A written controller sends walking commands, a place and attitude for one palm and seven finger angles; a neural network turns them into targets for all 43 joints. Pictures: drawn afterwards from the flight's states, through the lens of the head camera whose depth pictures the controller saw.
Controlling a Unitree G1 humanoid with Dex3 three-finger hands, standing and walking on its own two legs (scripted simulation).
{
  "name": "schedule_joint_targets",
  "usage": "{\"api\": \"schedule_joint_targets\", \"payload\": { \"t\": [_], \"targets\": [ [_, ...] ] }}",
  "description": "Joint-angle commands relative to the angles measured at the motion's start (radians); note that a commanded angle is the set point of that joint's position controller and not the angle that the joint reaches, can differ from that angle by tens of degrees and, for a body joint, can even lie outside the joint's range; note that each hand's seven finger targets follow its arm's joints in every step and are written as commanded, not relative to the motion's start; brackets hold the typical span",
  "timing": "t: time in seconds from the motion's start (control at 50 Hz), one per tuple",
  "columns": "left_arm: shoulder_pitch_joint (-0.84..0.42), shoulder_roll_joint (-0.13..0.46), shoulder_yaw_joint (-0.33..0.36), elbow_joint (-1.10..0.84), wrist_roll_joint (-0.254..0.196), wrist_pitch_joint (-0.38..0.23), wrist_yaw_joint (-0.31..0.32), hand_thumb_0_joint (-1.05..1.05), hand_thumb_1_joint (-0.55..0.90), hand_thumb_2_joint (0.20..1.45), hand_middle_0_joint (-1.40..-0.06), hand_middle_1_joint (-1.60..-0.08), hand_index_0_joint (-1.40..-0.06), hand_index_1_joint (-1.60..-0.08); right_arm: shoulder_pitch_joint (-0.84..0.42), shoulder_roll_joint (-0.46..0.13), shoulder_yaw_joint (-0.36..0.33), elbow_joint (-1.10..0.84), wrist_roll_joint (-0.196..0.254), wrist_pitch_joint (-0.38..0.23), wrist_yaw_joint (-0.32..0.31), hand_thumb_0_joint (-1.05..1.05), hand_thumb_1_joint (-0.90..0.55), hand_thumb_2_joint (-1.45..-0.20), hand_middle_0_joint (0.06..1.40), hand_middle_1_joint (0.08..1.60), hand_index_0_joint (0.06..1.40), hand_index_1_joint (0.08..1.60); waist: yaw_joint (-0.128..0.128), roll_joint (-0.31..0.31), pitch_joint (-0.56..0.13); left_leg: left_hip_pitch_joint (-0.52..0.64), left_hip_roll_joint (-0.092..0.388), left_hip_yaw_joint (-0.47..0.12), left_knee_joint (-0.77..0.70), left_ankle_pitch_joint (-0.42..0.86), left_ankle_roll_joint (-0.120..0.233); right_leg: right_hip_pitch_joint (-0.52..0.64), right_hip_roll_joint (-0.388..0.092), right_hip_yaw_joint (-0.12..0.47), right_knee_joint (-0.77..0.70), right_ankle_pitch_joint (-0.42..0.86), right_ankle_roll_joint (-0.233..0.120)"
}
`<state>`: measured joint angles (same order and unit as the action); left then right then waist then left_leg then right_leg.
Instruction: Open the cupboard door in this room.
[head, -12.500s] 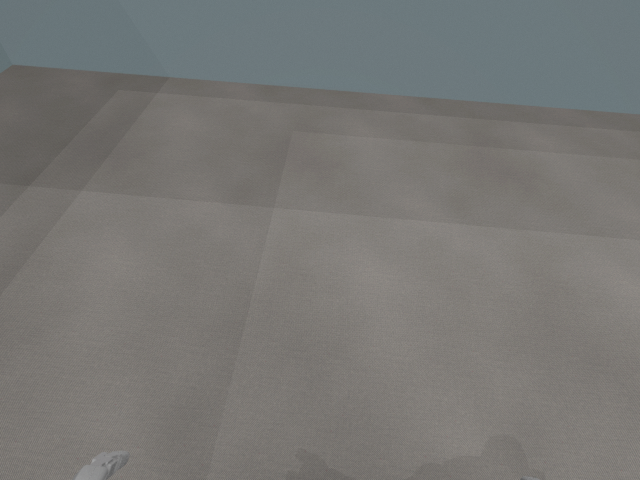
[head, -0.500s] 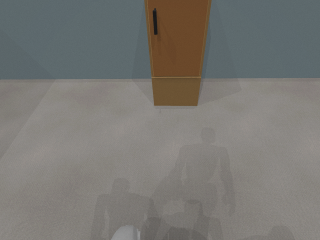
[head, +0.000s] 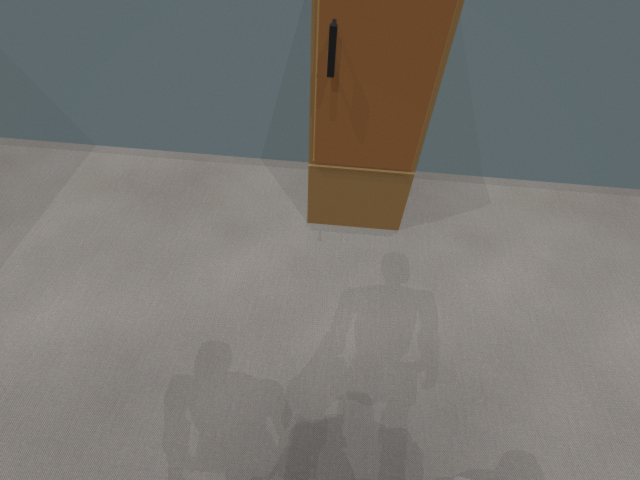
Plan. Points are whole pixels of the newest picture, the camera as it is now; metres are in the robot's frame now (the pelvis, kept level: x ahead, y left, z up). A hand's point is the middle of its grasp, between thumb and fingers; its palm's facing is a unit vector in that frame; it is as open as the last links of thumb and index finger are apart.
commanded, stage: stand and wait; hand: left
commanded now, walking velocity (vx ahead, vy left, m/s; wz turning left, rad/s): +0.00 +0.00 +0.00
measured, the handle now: (332, 48) +1.17 +0.05 +0.01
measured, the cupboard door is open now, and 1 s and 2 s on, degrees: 0 0 0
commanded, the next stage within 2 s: look at it before walking up in 0.72 s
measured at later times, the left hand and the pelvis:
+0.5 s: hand out of the picture +0.03 +0.11 -0.17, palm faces +0.01 -0.98 -0.17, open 7.3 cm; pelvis +0.05 -0.05 +0.01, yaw +0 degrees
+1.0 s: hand out of the picture +0.03 +0.10 -0.17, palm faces +0.04 -0.99 -0.16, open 7.4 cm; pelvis +0.05 -0.05 +0.01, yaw +0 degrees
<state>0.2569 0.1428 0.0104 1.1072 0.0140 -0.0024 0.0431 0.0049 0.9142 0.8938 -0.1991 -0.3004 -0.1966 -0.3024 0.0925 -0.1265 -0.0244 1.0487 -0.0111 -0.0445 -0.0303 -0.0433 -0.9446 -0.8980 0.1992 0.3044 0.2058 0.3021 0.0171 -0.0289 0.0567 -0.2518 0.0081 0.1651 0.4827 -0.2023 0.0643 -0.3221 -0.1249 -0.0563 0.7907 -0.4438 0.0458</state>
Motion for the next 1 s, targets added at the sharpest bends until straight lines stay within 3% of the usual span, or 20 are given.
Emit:
{"api": "schedule_joint_targets", "payload": {
  "t": [0.0,0.04,0.06,0.1,0.14,0.16,0.18,0.24,0.28,0.36,0.42,0.5,0.74,0.98],
  "targets": [
    [0.178,0.012,0.006,0.015,0.013,0.015,-0.008,0.0,0.9,0.9,-0.2,-0.3,-0.2,-0.3,0.053,-0.125,-0.027,-0.007,-0.006,0.021,0.005,0.0,-0.9,-0.9,0.2,0.3,0.2,0.3,0.026,0.149,-0.007,-0.123,0.228,-0.208,-0.236,-0.1,0.058,0.134,0.02,-0.03,-0.131,0.14,0.005],
    [0.18,0.043,0.007,0.018,0.015,0.011,-0.009,0.0,0.9,0.9,-0.2,-0.3,-0.2,-0.3,0.046,-0.12,-0.027,-0.005,-0.004,0.028,0.007,0.0,-0.9,-0.9,0.2,0.3,0.2,0.3,0.038,0.108,0.021,-0.136,0.192,-0.188,-0.19,-0.186,0.014,0.164,0.018,-0.021,-0.278,0.226,0.004],
    [0.163,0.067,0.005,0.012,0.016,0.004,-0.009,0.0,0.9,0.9,-0.2,-0.3,-0.2,-0.3,0.057,-0.104,-0.023,-0.003,0.001,0.031,0.009,0.0,-0.9,-0.9,0.2,0.3,0.2,0.3,0.03,0.065,0.043,-0.121,0.154,-0.172,-0.161,-0.2,-0.016,0.142,0.001,0.019,-0.366,0.235,-0.002],
    [0.094,0.116,0.002,-0.016,0.013,-0.008,-0.011,0.0,0.9,0.9,-0.2,-0.3,-0.2,-0.3,0.108,-0.08,-0.013,0.004,0.004,0.038,0.016,0.0,-0.9,-0.9,0.2,0.3,0.2,0.3,-0.007,0.0,0.072,-0.055,0.095,-0.142,-0.127,-0.159,-0.052,0.041,-0.059,0.103,-0.461,0.152,-0.039],
    [0.041,0.139,0.006,-0.025,0.006,-0.018,-0.014,0.0,0.9,0.9,-0.2,-0.3,-0.2,-0.3,0.15,-0.082,-0.012,0.021,-0.003,0.044,0.018,0.0,-0.9,-0.9,0.2,0.3,0.2,0.3,-0.03,-0.134,0.076,0.045,0.077,-0.112,-0.088,-0.07,-0.066,-0.053,-0.068,0.129,-0.504,0.096,-0.063],
    [0.033,0.129,0.002,-0.024,0.001,-0.019,-0.013,0.0,0.9,0.9,-0.2,-0.3,-0.2,-0.3,0.171,-0.089,-0.01,0.032,-0.003,0.042,0.017,0.0,-0.9,-0.9,0.2,0.3,0.2,0.3,-0.035,-0.13,0.078,0.093,0.09,-0.119,-0.099,-0.034,-0.062,-0.078,-0.06,0.119,-0.511,0.088,-0.065],
    [0.029,0.126,0.0,-0.026,0.0,-0.019,-0.013,0.0,0.9,0.9,-0.2,-0.3,-0.2,-0.3,0.192,-0.091,-0.008,0.041,-0.001,0.036,0.017,0.0,-0.9,-0.9,0.2,0.3,0.2,0.3,-0.038,-0.087,0.063,0.097,0.104,-0.13,-0.123,0.008,-0.056,-0.042,-0.041,0.091,-0.488,0.144,-0.058],
    [0.069,0.116,-0.002,-0.013,-0.007,-0.024,-0.009,0.0,0.9,0.9,-0.2,-0.3,-0.2,-0.3,0.202,-0.101,0.001,0.062,0.001,0.02,0.014,0.0,-0.9,-0.9,0.2,0.3,0.2,0.3,-0.016,0.008,-0.019,0.105,0.123,-0.132,-0.148,0.095,-0.05,0.088,-0.022,0.062,-0.444,0.317,-0.049],
    [0.084,0.118,-0.001,-0.003,-0.009,-0.028,-0.006,0.0,0.9,0.9,-0.2,-0.3,-0.2,-0.3,0.212,-0.103,0.002,0.072,0.003,0.017,0.011,0.0,-0.9,-0.9,0.2,0.3,0.2,0.3,-0.011,0.02,-0.052,0.111,0.125,-0.127,-0.138,0.139,-0.053,0.142,-0.024,0.057,-0.434,0.392,-0.054],
    [0.096,0.106,-0.002,0.012,-0.011,-0.027,-0.003,0.0,0.9,0.9,-0.2,-0.3,-0.2,-0.3,0.234,-0.089,0.005,0.093,0.003,0.018,0.005,0.0,-0.9,-0.9,0.2,0.3,0.2,0.3,-0.012,0.037,-0.049,0.127,0.127,-0.114,-0.144,0.14,-0.059,0.154,-0.023,0.055,-0.441,0.425,-0.059],
    [0.104,0.097,-0.003,0.021,-0.012,-0.027,0.0,0.0,0.9,0.9,-0.2,-0.3,-0.2,-0.3,0.254,-0.077,0.007,0.106,0.004,0.02,0.001,0.0,-0.9,-0.9,0.2,0.3,0.2,0.3,-0.013,0.037,-0.037,0.122,0.129,-0.111,-0.138,0.152,-0.062,0.166,-0.022,0.052,-0.444,0.453,-0.063],
    [0.117,0.08,-0.005,0.031,-0.011,-0.023,0.003,0.0,0.9,0.9,-0.2,-0.3,-0.2,-0.3,0.269,-0.062,0.005,0.117,0.005,0.026,-0.002,0.0,-0.9,-0.9,0.2,0.3,0.2,0.3,-0.014,0.032,0.012,0.113,0.129,-0.106,-0.141,0.115,-0.064,0.14,-0.018,0.05,-0.46,0.411,-0.064],
    [0.137,0.059,-0.006,0.035,-0.006,-0.024,0.006,0.0,0.9,0.9,-0.2,-0.3,-0.2,-0.3,0.27,-0.053,0.0,0.116,0.004,0.032,-0.005,0.0,-0.9,-0.9,0.2,0.3,0.2,0.3,-0.019,0.003,0.06,0.114,0.128,-0.102,-0.135,0.068,-0.066,0.09,-0.007,0.059,-0.477,0.349,-0.065],
    [0.138,0.066,-0.001,0.03,-0.006,-0.028,0.006,0.0,0.9,0.9,-0.2,-0.3,-0.2,-0.3,0.263,-0.067,-0.001,0.105,0.004,0.027,-0.007,0.0,-0.9,-0.9,0.2,0.3,0.2,0.3,-0.02,0.026,0.014,0.133,0.131,-0.104,-0.124,0.121,-0.063,0.133,-0.005,0.054,-0.459,0.424,-0.068]
  ]
}}
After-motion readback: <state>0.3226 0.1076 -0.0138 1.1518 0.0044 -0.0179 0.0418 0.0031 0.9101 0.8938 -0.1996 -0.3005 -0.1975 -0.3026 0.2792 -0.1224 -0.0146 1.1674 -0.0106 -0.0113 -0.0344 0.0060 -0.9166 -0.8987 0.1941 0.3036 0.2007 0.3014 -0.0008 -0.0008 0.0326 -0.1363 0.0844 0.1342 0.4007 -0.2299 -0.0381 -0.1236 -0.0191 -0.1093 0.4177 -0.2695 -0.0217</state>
